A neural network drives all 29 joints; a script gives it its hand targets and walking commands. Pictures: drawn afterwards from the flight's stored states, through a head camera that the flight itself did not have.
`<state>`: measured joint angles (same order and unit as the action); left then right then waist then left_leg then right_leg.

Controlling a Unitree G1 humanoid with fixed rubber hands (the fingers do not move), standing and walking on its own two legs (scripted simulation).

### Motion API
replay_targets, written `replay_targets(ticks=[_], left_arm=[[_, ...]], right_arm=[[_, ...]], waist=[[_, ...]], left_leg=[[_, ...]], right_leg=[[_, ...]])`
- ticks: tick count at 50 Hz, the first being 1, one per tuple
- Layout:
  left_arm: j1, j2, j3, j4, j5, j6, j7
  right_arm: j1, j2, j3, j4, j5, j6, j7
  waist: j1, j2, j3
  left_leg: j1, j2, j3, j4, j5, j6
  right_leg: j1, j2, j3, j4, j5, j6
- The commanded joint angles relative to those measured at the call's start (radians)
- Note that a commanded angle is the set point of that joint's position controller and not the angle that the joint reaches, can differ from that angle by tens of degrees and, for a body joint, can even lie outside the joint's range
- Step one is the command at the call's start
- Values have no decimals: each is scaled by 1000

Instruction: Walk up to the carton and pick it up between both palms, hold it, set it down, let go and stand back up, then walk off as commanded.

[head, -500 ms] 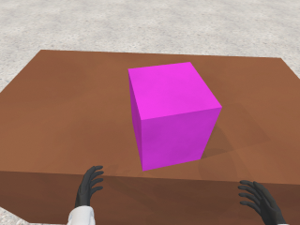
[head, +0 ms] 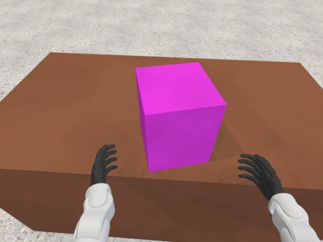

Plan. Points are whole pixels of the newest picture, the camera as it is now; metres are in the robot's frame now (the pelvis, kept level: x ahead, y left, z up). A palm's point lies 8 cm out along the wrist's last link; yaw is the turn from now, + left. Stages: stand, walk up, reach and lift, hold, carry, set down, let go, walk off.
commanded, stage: reach and lift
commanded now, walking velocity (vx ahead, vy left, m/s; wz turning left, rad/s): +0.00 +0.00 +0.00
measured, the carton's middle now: (173, 117) +0.47 +0.01 +0.04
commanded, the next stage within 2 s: none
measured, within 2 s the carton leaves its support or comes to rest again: neither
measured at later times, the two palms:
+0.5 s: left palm (99, 142) +0.32 +0.19 +0.10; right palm (263, 140) +0.36 -0.22 +0.09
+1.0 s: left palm (95, 114) +0.36 +0.20 +0.15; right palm (262, 106) +0.43 -0.21 +0.14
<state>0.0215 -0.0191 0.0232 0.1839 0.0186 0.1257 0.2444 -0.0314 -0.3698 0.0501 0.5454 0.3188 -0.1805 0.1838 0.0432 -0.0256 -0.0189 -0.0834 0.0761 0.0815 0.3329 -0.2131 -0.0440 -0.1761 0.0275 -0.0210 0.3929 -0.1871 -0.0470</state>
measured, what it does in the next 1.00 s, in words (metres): stands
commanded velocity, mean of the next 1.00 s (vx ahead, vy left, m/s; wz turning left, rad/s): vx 0.00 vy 0.00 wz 0.00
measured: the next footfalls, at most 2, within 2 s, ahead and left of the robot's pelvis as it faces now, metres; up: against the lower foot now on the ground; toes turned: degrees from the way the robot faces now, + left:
none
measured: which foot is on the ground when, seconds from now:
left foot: down 0.00-1.00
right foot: down 0.00-1.00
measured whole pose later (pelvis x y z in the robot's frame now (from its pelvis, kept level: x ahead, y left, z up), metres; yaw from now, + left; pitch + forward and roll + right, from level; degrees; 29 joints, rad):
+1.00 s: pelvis +0.00 +0.00 +0.00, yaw +0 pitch +4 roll +0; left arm -0.53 0.06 0.15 0.09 -0.07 0.69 0.23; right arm -0.73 -0.52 0.08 0.74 0.43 0.24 0.11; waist 0.07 0.00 -0.05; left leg -0.20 0.08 0.07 0.33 -0.20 -0.05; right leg -0.28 0.03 -0.02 0.34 -0.15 -0.04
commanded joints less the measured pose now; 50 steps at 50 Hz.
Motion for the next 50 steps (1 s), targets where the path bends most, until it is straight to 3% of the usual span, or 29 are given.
replay_targets(ticks=[1, 7, 10, 14, 22, 26, 27, 28, 29, 34, 38, 44, 48, 50], left_arm=[[-364, 57, 9, -197, -34, 46, 18], [-457, 71, 24, -220, -45, 177, 16], [-517, 69, 54, -179, -37, 233, 5], [-574, 91, 80, -195, -47, 288, -4], [-597, 124, 111, -290, -51, 355, -23], [-615, 128, 114, -330, -58, 392, -31], [-650, 135, 113, -342, -68, 400, -34], [-650, 138, 115, -347, -64, 407, -33], [-670, 138, 105, -347, -72, 420, -36], [-706, 148, 116, -380, -77, 464, -31], [-759, 146, 97, -357, -72, 504, -30], [-904, 162, 120, -296, -83, 524, -14], [-963, 186, 147, -263, -81, 513, -7], [-1008, 196, 142, -212, -81, 511, -10]], right_arm=[[-384, -200, -85, -189, 11, 45, -36], [-490, -201, -71, -148, 27, 145, -54], [-552, -199, -34, -92, 49, 185, -59], [-656, -208, -44, -117, 53, 226, -70], [-742, -268, -52, -159, 55, 262, -104], [-788, -271, -60, -165, 75, 279, -110], [-814, -293, -73, -173, 70, 281, -114], [-824, -276, -63, -172, 76, 288, -115], [-831, -288, -70, -143, 75, 297, -115], [-906, -316, -54, -143, 100, 321, -108], [-964, -342, -59, -55, 114, 344, -95], [-1126, -351, -44, 18, 112, 370, -73], [-1188, -339, -38, 18, 119, 375, -64], [-1226, -350, -34, 54, 104, 377, -68]], waist=[[6, -88, -160], [11, -35, -210], [15, -47, -178], [10, -69, -224], [1, -75, -354], [-1, -60, -386], [-11, -57, -408], [4, -57, -385], [-13, -45, -384], [4, -40, -429], [0, 14, -408], [35, -16, -448], [50, -40, -521], [40, -51, -523]], left_leg=[[-59, -84, -36, -62, -7, 70], [-39, -83, -38, -53, 29, 55], [-69, -84, -31, -53, 33, 54], [-86, -91, -28, -51, 26, 58], [-34, -93, -35, -26, 206, 39], [1, -96, -34, -10, 274, 30], [3, -94, -38, -7, 288, 28], [-7, -95, -38, -3, 295, 24], [-2, -95, -38, -4, 289, 23], [15, -94, -43, 11, 365, 14], [54, -92, -49, 20, 418, 1], [27, -87, -39, 9, 339, 12], [2, -89, -35, 23, 354, 15], [-34, -89, -37, 23, 341, 15]], right_leg=[[62, -9, 107, -87, 41, 12], [55, -11, 99, -90, 44, 17], [75, -14, 110, -96, 54, 19], [102, -21, 124, -92, 75, 35], [185, 12, 80, -25, 397, 55], [189, 25, 66, -26, 464, 53], [191, 31, 61, -23, 473, 51], [188, 27, 64, -28, 477, 50], [178, 28, 61, -27, 471, 50], [183, 38, 50, -27, 534, 49], [131, 41, 43, -42, 507, 39], [100, 40, 34, -49, 384, 31], [141, 37, 40, -33, 441, 33], [164, 32, 40, -15, 482, 38]])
